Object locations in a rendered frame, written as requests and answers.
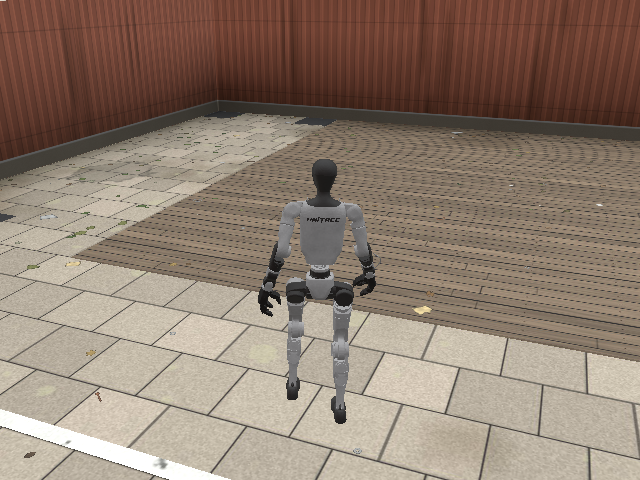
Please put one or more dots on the right robot foot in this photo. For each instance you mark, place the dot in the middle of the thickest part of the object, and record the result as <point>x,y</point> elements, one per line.
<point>340,414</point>

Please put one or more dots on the robot right forearm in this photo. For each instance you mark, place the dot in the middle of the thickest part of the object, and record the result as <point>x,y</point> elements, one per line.
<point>367,264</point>

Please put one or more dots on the robot right thigh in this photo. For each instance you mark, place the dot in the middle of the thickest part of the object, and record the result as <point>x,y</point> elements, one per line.
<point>342,306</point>

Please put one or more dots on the robot left forearm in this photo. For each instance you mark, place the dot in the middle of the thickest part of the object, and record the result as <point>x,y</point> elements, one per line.
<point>273,270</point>

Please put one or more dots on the robot right upper arm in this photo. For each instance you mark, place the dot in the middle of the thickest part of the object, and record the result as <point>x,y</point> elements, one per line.
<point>354,213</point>

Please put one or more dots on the robot left upper arm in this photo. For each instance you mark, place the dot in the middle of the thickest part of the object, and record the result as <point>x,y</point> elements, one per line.
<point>290,211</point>

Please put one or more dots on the robot right hand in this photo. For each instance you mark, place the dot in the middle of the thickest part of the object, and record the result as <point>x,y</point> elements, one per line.
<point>361,280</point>

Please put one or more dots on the robot left hand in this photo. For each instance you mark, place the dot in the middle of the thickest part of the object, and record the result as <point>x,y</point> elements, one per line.
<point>264,303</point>

